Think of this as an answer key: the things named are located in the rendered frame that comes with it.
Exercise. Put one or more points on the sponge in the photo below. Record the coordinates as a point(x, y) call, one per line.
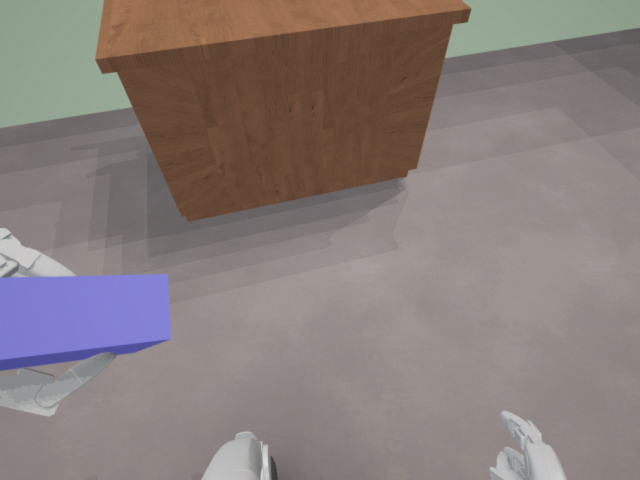
point(48, 320)

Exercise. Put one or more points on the table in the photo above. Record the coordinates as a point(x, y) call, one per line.
point(249, 103)

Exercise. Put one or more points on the left robot hand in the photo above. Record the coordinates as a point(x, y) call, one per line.
point(31, 390)

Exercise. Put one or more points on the right robot hand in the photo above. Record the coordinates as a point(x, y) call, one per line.
point(539, 462)

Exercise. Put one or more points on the left robot shin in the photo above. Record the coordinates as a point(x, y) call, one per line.
point(245, 435)

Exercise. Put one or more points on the left robot thigh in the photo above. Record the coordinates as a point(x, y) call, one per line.
point(240, 459)

